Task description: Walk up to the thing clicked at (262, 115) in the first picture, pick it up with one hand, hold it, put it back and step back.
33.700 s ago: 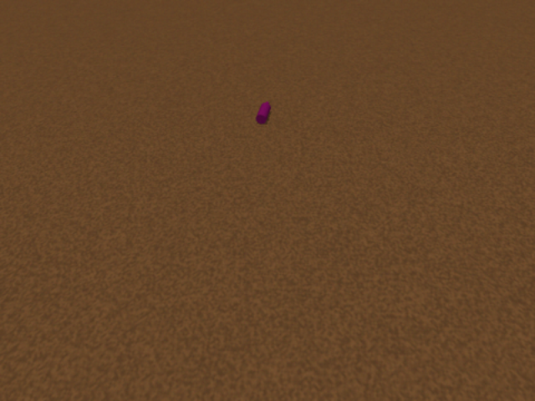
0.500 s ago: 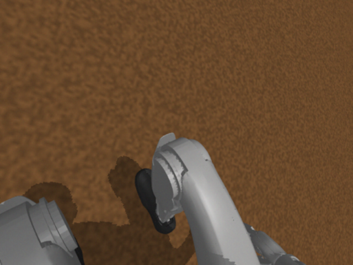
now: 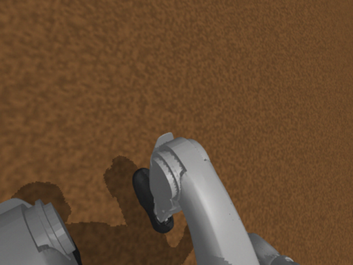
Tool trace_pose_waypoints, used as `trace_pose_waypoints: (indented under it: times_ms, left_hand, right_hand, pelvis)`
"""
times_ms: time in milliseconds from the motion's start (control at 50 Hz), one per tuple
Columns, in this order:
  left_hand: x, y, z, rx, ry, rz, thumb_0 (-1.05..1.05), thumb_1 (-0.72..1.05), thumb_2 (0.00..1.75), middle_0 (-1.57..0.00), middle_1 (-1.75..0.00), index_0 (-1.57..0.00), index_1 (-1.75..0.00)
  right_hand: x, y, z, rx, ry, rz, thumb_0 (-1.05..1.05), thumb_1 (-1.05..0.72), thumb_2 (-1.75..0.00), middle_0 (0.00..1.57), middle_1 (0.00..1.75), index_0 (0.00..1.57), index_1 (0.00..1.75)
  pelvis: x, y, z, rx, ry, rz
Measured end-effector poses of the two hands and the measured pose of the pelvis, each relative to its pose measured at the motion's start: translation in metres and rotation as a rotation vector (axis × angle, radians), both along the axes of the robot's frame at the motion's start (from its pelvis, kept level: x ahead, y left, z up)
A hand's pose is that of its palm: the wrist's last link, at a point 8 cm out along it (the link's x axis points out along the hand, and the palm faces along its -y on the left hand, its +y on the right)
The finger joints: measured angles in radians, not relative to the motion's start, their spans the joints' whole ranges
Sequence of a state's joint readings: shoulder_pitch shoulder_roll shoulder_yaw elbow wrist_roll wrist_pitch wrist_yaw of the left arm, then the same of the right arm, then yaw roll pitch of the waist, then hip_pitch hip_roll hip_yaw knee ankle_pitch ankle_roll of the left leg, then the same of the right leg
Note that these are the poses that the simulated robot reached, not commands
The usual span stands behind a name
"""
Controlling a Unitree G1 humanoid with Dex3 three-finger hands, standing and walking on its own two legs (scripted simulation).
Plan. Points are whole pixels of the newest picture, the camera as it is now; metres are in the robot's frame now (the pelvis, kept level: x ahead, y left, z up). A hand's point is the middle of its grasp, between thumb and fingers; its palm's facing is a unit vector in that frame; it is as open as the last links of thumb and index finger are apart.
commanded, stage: rest palm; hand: left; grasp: from above
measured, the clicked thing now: out of the picture +0.50 +0.31 -0.27
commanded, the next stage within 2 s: close in 0.12 s
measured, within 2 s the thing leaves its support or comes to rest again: neither
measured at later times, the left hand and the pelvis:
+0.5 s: hand out of the picture +0.47 +0.34 -0.25, palm faces -0.46 -0.15 -0.88, open 13.0 cm; pelvis +0.00 +0.00 +0.00, yaw +0 degrees
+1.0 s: hand out of the picture +0.47 +0.34 -0.25, palm faces -0.45 -0.14 -0.88, open 11.0 cm; pelvis +0.00 +0.00 +0.00, yaw -1 degrees
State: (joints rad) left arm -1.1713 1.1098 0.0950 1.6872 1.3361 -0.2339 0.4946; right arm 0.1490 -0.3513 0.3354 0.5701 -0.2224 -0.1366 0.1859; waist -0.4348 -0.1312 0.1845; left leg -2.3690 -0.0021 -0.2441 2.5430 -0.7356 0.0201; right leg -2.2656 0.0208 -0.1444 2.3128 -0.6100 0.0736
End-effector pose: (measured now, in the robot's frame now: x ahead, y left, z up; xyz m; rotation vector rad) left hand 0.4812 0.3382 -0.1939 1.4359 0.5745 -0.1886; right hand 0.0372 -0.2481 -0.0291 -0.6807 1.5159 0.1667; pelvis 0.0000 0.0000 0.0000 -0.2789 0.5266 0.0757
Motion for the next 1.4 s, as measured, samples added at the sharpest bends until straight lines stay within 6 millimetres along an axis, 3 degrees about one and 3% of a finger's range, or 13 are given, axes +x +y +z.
trace_pose_waypoints:
  times_ms: [280, 600, 1400]
  left_hand:
    - [-0.0012, -0.003, -0.0066, 0.001, 0.008, -0.001, 0.0, -0.45, 0.99, -0.14, -0.97, -0.13, -0.99]
    - [0.0005, 0.0055, -0.0014, 0.012, 0.009, 0.018, 0.0, -0.26, 0.82, -0.23, -0.91, -0.25, -0.9]
    - [0.0012, 0.005, -0.0013, 0.007, -0.001, 0.009, 0.0, 0.15, 0.45, -0.57, -0.6, -0.61, -0.57]
  right_hand:
    - [-0.0048, -0.0012, 0.0036, 0.002, 0.012, 0.003, 0.0, -0.91, -0.9, 0.2, 0.3, 0.2, 0.3]
    - [-0.0003, -0.005, 0.0012, 0.001, 0.017, 0.021, 0.0, -0.9, -0.9, 0.2, 0.3, 0.2, 0.3]
    - [-0.0027, 0.0021, -0.0029, 0.008, 0.009, 0.021, 0.0, -0.9, -0.89, 0.2, 0.3, 0.2, 0.3]
  pelvis:
    - [-0.0003, -0.0004, -0.0002, -0.002, -0.004, -0.004]
    - [-0.0005, -0.0007, -0.0007, -0.001, -0.007, -0.004]
    - [-0.0026, 0.0016, -0.0018, -0.011, -0.016, -0.01]
